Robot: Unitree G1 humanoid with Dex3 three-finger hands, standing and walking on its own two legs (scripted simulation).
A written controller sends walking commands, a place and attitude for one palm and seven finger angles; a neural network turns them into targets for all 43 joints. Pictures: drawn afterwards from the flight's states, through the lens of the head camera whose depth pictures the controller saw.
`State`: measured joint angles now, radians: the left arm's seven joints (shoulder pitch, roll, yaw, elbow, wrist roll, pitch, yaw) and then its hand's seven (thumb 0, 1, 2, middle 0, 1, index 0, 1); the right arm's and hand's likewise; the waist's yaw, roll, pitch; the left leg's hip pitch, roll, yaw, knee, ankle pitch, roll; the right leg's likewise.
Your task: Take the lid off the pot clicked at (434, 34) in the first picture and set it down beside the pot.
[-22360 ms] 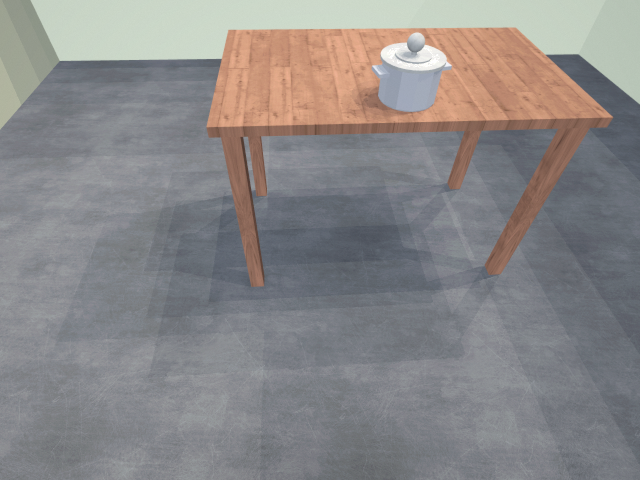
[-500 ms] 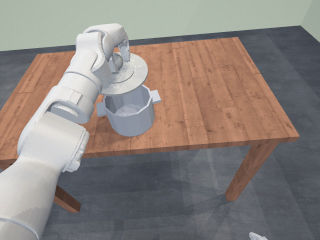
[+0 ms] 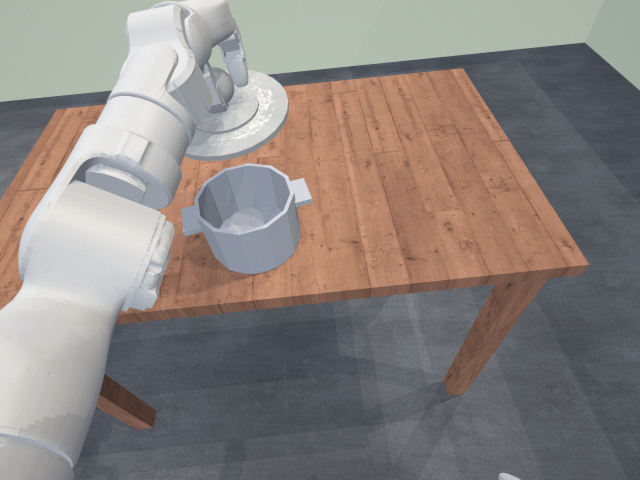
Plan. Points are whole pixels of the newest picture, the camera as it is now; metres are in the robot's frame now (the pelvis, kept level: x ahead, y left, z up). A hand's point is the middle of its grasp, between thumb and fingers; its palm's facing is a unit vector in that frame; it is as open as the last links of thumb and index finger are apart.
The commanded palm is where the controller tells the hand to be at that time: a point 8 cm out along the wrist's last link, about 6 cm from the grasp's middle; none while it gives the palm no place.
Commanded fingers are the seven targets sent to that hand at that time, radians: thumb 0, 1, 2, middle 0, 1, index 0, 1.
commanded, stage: lift the lid straight up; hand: left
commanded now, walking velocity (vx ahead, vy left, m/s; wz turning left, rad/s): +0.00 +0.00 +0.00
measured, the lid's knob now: (215, 87) +0.53 +0.09 +0.23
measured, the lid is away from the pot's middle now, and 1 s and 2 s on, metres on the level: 0.01 0.11 0.22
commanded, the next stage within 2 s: move the lid sideways beside the pot in 0.16 s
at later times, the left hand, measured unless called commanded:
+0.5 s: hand (183, 82) +0.50 +0.12 +0.26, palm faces -0.20 -0.05 -0.98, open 7.1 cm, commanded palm +0.48 +0.13 +0.32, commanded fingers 0.00 0.74 0.87 -0.87 -1.05 -0.90 -1.06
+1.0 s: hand (106, 106) +0.47 +0.20 +0.25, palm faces -0.24 -0.05 -0.97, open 7.1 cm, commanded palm +0.48 +0.19 +0.32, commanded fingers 0.00 0.74 0.87 -0.87 -1.05 -0.90 -1.06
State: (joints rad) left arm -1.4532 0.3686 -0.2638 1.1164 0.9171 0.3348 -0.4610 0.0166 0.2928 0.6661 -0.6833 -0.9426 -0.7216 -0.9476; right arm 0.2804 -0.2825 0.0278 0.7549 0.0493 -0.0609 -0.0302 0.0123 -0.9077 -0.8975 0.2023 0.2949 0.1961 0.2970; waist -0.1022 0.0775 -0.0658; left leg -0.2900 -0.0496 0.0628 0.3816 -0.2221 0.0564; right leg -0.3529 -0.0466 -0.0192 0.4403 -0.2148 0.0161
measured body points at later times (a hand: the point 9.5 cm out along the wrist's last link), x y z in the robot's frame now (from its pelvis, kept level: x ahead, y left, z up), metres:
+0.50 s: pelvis +0.00 +0.00 +0.00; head +0.04 -0.03 +0.45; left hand +0.50 +0.12 +0.31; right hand +0.10 -0.25 -0.13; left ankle -0.02 +0.08 -0.74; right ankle +0.00 -0.13 -0.74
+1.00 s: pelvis -0.01 +0.01 +0.00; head +0.03 -0.01 +0.45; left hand +0.48 +0.20 +0.30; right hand +0.08 -0.26 -0.12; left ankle -0.02 +0.08 -0.74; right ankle +0.00 -0.13 -0.74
